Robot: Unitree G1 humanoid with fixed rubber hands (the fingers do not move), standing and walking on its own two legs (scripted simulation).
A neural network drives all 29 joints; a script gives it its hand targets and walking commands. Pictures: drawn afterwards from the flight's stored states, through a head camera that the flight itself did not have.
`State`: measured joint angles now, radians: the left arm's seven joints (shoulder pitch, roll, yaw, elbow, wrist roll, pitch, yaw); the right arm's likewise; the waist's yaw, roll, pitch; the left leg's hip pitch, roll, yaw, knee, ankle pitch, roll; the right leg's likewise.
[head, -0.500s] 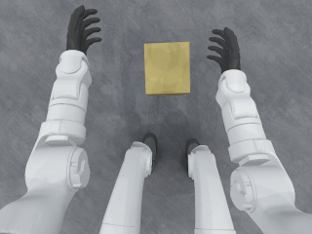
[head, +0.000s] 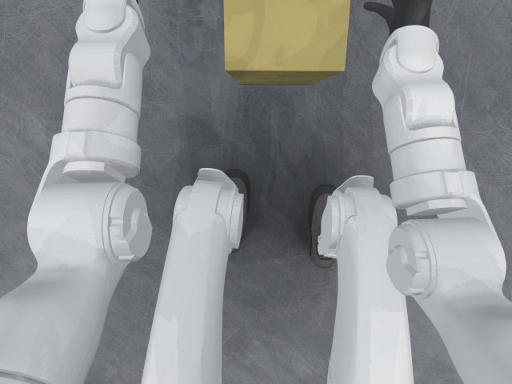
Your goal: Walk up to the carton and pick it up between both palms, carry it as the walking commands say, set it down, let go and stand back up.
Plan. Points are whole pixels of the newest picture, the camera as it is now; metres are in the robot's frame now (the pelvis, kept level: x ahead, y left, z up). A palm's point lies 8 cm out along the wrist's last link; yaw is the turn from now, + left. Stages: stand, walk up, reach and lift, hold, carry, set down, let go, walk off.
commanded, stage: reach and lift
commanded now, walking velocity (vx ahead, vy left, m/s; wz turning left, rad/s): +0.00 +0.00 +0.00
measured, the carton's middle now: (280, 25) +0.55 +0.01 -0.35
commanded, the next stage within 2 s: none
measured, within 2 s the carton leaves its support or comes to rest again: neither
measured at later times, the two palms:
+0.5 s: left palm (165, 18) +0.53 +0.18 -0.27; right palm (378, 30) +0.53 -0.13 -0.28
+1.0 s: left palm (169, 16) +0.54 +0.18 -0.29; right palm (382, 16) +0.55 -0.14 -0.28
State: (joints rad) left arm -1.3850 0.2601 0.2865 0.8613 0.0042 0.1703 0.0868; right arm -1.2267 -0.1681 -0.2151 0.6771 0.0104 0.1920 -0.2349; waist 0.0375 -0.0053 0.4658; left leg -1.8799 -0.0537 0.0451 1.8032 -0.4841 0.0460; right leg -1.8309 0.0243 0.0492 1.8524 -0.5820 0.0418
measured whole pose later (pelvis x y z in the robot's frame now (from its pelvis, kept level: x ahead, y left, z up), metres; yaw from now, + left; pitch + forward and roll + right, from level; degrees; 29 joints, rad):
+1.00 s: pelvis +0.00 +0.00 -0.12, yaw -1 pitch +30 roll -1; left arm -1.50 0.32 0.15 1.11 -0.05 0.06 0.11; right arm -1.48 -0.27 -0.21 1.06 0.12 0.09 -0.15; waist 0.04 -0.05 0.52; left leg -2.18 -0.03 0.05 2.20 -0.53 0.05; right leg -2.11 0.05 0.02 2.24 -0.65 0.05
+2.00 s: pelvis +0.00 -0.01 -0.13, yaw -1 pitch +27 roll -1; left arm -1.56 0.28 0.13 1.09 -0.04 0.20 0.12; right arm -1.53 -0.15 -0.28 1.08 0.06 0.17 -0.19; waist 0.04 -0.06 0.52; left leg -2.18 -0.03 0.04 2.24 -0.54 0.05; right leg -2.11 0.06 0.02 2.29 -0.66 0.05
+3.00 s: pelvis -0.02 +0.00 -0.07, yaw -1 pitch +22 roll -2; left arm -1.54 0.25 0.21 0.88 0.00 0.38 0.14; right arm -1.43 -0.02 -0.39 0.71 -0.07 0.39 -0.25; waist 0.04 -0.03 0.52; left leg -1.94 -0.04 0.02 2.05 -0.50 0.04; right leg -1.88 0.06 0.02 2.09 -0.60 0.05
